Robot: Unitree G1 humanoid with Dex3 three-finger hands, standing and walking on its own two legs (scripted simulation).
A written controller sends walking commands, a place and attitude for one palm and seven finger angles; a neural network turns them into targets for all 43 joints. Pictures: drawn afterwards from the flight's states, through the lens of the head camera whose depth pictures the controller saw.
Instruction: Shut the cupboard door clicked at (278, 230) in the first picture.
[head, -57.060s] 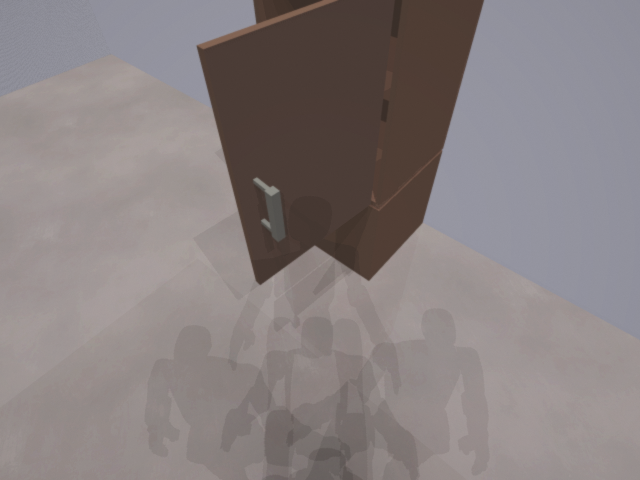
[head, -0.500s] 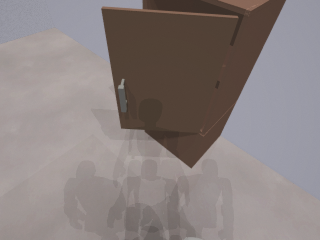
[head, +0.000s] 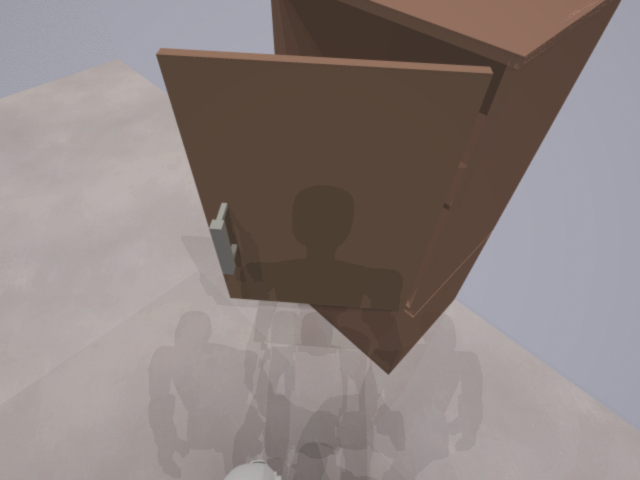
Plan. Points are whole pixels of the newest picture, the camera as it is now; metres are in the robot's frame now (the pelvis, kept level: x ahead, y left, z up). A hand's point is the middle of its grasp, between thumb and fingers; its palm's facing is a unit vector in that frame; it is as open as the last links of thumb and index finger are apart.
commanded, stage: come to a stop and stand still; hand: left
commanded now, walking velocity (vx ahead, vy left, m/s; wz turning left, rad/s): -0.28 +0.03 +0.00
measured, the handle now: (226, 239) +0.52 +0.21 -0.08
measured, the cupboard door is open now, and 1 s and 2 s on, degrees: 40 40 40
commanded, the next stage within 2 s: look again from close up in 1.26 s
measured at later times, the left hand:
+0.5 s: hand out of the picture +0.08 +0.21 -0.17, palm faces -0.01 -0.94 -0.33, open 7.4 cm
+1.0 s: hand out of the picture +0.01 +0.19 -0.19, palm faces +0.05 -0.98 -0.20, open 7.3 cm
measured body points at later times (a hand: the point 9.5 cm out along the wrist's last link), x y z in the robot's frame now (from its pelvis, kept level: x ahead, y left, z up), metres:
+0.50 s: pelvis +0.00 -0.02 -0.02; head +0.04 -0.03 +0.43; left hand +0.08 +0.26 -0.15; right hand +0.06 -0.27 -0.18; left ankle +0.10 +0.12 -0.74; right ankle -0.02 -0.14 -0.75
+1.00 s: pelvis +0.00 +0.01 +0.00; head +0.01 +0.02 +0.45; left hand +0.01 +0.25 -0.17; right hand +0.03 -0.23 -0.15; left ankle -0.01 +0.11 -0.74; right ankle -0.02 -0.14 -0.74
